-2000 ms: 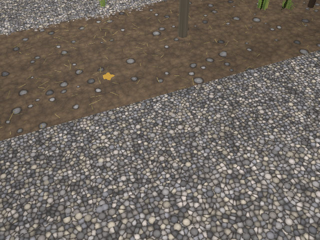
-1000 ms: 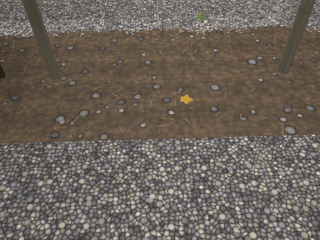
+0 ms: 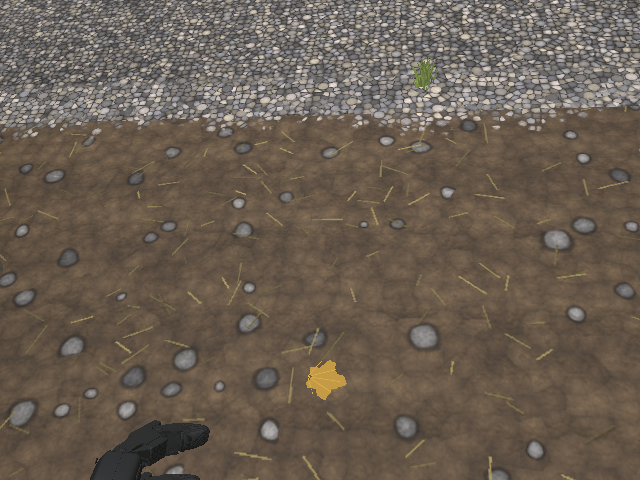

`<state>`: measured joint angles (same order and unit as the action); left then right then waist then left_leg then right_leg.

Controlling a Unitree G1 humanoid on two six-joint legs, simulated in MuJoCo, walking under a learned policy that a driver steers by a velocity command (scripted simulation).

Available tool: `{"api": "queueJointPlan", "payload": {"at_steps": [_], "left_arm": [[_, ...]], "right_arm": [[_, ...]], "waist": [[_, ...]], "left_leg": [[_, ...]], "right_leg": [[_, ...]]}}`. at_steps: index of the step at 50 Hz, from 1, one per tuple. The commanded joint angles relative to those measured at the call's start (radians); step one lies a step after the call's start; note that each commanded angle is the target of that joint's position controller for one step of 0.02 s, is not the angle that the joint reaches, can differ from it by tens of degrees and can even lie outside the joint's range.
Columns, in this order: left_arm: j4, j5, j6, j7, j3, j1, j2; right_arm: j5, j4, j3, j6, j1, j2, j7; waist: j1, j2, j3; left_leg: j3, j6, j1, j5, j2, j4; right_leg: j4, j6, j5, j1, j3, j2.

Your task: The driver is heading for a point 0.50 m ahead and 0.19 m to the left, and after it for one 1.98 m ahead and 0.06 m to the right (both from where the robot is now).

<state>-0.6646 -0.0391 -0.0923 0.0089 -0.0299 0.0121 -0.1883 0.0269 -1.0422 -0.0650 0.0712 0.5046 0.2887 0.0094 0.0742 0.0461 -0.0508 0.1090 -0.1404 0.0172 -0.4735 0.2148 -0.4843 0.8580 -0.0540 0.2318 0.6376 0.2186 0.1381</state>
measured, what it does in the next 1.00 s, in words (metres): walks ahead: right foot, then left foot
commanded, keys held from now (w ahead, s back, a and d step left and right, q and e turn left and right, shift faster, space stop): w+q+shift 0.44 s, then w+e+shift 0.46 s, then e+shift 0.10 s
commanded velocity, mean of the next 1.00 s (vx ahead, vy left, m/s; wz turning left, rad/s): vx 0.98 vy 0.00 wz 0.29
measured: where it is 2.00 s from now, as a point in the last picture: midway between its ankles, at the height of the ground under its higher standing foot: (257, 223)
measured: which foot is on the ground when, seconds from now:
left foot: down 0.00-0.02, up 0.04-0.44, down 0.46-0.92, up 0.94-1.00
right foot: up 0.00-0.04, down 0.06-0.46, up 0.48-0.90, down 0.92-1.00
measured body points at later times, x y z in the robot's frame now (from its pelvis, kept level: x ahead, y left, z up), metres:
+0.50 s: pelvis +0.47 -0.01 -0.02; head +0.49 +0.01 +0.43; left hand +0.32 +0.21 -0.16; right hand +0.78 -0.14 -0.09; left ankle +0.56 +0.03 -0.72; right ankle +0.27 -0.24 -0.61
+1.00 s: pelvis +0.92 +0.12 +0.00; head +0.94 +0.14 +0.45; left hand +0.91 +0.42 -0.13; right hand +1.09 -0.10 -0.11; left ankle +0.70 +0.17 -0.55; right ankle +1.00 +0.13 -0.71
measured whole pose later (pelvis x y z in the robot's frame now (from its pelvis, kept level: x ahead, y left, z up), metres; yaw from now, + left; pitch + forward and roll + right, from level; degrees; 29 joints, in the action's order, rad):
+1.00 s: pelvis +0.92 +0.12 +0.00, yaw +13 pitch +0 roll +0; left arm -0.81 -0.02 -0.02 0.02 0.06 0.30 -0.32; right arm 0.03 -0.79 -0.01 0.10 0.25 0.25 0.02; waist -0.04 -0.03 -0.06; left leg 0.00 0.00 -0.26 -0.39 0.05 -1.46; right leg 0.65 0.18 0.21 0.44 -0.07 -0.17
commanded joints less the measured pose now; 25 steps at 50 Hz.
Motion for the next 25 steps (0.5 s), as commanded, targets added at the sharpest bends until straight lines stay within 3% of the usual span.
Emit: {"api": "queueJointPlan", "payload": {"at_steps": [1,2,3,4,5,6,7,8,9,10,12,13,15,16,17,18,19,20,21,22,23,24,25], "left_arm": [[-0.117,0.017,0.009,-0.007,0.088,0.46,-0.217],[-0.154,0.008,0.008,-0.023,0.114,0.664,-0.27],[-0.171,-0.016,0.002,-0.039,0.118,0.756,-0.324],[-0.132,-0.02,0.01,-0.034,0.117,0.598,-0.349],[-0.105,-0.015,0.015,-0.033,0.122,0.422,-0.294],[-0.094,-0.013,0.018,-0.026,0.116,0.337,-0.229],[-0.114,-0.021,0.019,-0.019,0.11,0.318,-0.191],[-0.147,-0.023,0.015,-0.021,0.097,0.347,-0.153],[-0.181,-0.01,0.004,-0.019,0.09,0.37,-0.126],[-0.204,0.007,-0.007,-0.014,0.086,0.383,-0.094],[-0.206,0.017,-0.028,-0.006,0.09,0.346,-0.098],[-0.198,0.015,-0.037,-0.008,0.094,0.306,-0.114],[-0.194,0.019,-0.046,-0.016,0.095,0.304,-0.124],[-0.196,0.018,-0.042,-0.021,0.096,0.321,-0.126],[-0.187,0.016,-0.046,-0.022,0.102,0.34,-0.176],[-0.189,0.015,-0.043,-0.026,0.108,0.374,-0.198],[-0.189,0.014,-0.032,-0.034,0.114,0.404,-0.225],[-0.177,0.008,-0.016,-0.043,0.123,0.4,-0.26],[-0.162,0.001,0.002,-0.051,0.131,0.38,-0.288],[-0.138,-0.003,0.018,-0.053,0.137,0.341,-0.31],[-0.14,-0.007,0.025,-0.044,0.135,0.344,-0.286],[-0.093,-0.017,0.018,-0.028,0.099,0.358,-0.136],[0.003,0.024,0.003,-0.02,0.088,0.447,-0.155]], "right_arm": [[-0.028,0.169,-0.051,0.047,-0.236,0.227,-0.018],[-0.024,0.175,-0.047,0.054,-0.268,0.219,-0.022],[-0.014,0.221,-0.005,0.056,-0.306,0.025,-0.019],[-0.051,0.312,0.006,0.055,-0.17,0.008,-0.024],[-0.016,0.291,0.016,0.023,-0.183,0.02,-0.018],[0.003,0.289,0.017,0.001,-0.218,0.016,-0.026],[0.007,0.296,0.017,-0.013,-0.254,0.001,-0.038],[0.006,0.326,0.02,-0.025,-0.282,-0.022,-0.056],[0.003,0.365,0.026,-0.038,-0.335,-0.036,-0.069],[0.0,0.399,0.029,-0.047,-0.4,-0.039,-0.075],[-0.003,0.454,0.034,-0.054,-0.473,-0.019,-0.079],[-0.003,0.469,0.034,-0.057,-0.483,-0.006,-0.084],[0.0,0.48,0.034,-0.061,-0.522,0.025,-0.096],[-0.002,0.468,0.038,-0.064,-0.536,0.017,-0.102],[0.0,0.486,0.045,-0.061,-0.551,0.006,-0.107],[0.003,0.479,0.042,-0.061,-0.559,0.024,-0.105],[0.006,0.468,0.037,-0.062,-0.536,0.041,-0.098],[0.003,0.445,0.026,-0.063,-0.457,0.074,-0.09],[0.004,0.408,0.01,-0.063,-0.31,0.112,-0.082],[0.0,0.342,-0.014,-0.061,-0.101,0.15,-0.069],[-0.001,0.288,-0.037,-0.059,-0.014,0.172,-0.047],[-0.006,0.293,-0.049,-0.063,-0.115,0.226,-0.03],[0.016,0.35,-0.054,-0.067,-0.141,0.291,-0.024]], "waist": [[-0.287,-0.212,0.12],[-0.413,-0.187,0.238],[-0.396,-0.365,0.277],[-0.185,-0.533,0.339],[-0.128,-0.372,0.154],[-0.118,-0.225,0.028],[-0.11,-0.164,-0.034],[-0.09,-0.184,-0.039],[-0.08,-0.201,-0.059],[-0.08,-0.177,-0.05],[-0.056,-0.155,-0.046],[-0.032,-0.171,-0.036],[-0.029,-0.088,-0.042],[-0.045,-0.058,-0.028],[-0.035,-0.075,-0.044],[-0.04,-0.074,-0.026],[-0.025,-0.102,0.003],[0.02,-0.126,0.058],[0.096,-0.14,0.13],[0.182,-0.142,0.215],[0.196,-0.063,0.23],[0.059,0.187,0.167],[-0.006,0.207,0.414]], "left_leg": [[0.143,-0.085,-0.639,0.683,-0.121,-0.16],[0.103,-0.041,-0.633,0.744,-0.067,-0.492],[0.079,-0.01,-0.731,-0.059,0.002,-0.969],[0.035,-0.011,-0.853,-0.039,-0.023,-1.106],[-0.019,-0.017,-0.951,0.05,-0.13,-1.146],[-0.047,-0.013,-0.957,0.114,-0.203,-1.096],[-0.057,-0.005,-0.929,0.14,-0.235,-1.071],[-0.046,-0.001,-0.903,0.157,-0.263,-1.06],[-0.041,0.006,-0.913,0.161,-0.286,-1.027],[-0.047,0.006,-0.906,0.187,-0.284,-0.984],[-0.082,0.005,-0.856,0.292,-0.281,-0.832],[-0.087,0.006,-0.813,0.364,-0.288,-0.744],[-0.168,-0.003,-0.748,0.465,-0.281,-0.549],[-0.218,-0.012,-0.675,0.497,-0.25,-0.472],[-0.246,-0.029,-0.624,0.505,-0.251,-0.367],[-0.292,-0.041,-0.58,0.482,-0.213,-0.33],[-0.314,-0.053,-0.541,0.458,-0.18,-0.295],[-0.324,-0.062,-0.455,0.412,-0.146,-0.281],[-0.311,-0.08,-0.303,0.37,-0.117,-0.27],[-0.256,-0.111,-0.086,0.351,-0.107,-0.22],[-0.133,-0.145,0.138,0.321,-0.142,-0.116],[0.114,-0.142,0.23,0.393,-0.304,-0.166],[0.595,-0.318,0.467,0.227,-0.519,0.056]], "right_leg": [[-0.139,0.008,-0.155,-0.859,-0.252,-0.163],[-0.162,0.012,-0.051,-0.999,-0.236,-0.121],[-0.29,0.049,0.165,-1.0,0.119,0.16],[-0.65,0.119,0.404,-0.96,0.768,0.33],[-0.673,0.163,0.717,-0.818,0.766,0.322],[-0.625,0.158,0.691,-0.674,0.549,0.268],[-0.607,0.134,0.521,-0.571,0.369,0.217],[-0.609,0.122,0.387,-0.512,0.239,0.195],[-0.625,0.107,0.266,-0.486,0.133,0.179],[-0.654,0.085,0.155,-0.483,0.024,0.144],[-0.701,0.065,-0.137,-0.468,-0.178,0.103],[-0.728,0.071,-0.193,-0.455,-0.244,0.094],[-0.767,0.077,-0.309,-0.496,-0.372,0.057],[-0.778,0.074,-0.397,-0.516,-0.436,0.018],[-0.748,0.075,-0.608,-0.533,-0.463,0.057],[-0.692,0.066,-0.868,-0.598,-0.477,0.071],[-0.613,0.057,-1.053,-0.667,-0.486,0.078],[-0.491,0.053,-1.191,-0.709,-0.482,0.096],[-0.291,0.06,-1.3,-0.702,-0.472,0.118],[-0.033,0.073,-1.284,-0.635,-0.444,0.131],[0.304,0.075,-0.773,-0.435,-0.438,0.052],[0.672,0.071,0.231,-0.101,-0.412,-0.107],[0.823,0.069,0.247,0.13,-0.194,-0.132]]}}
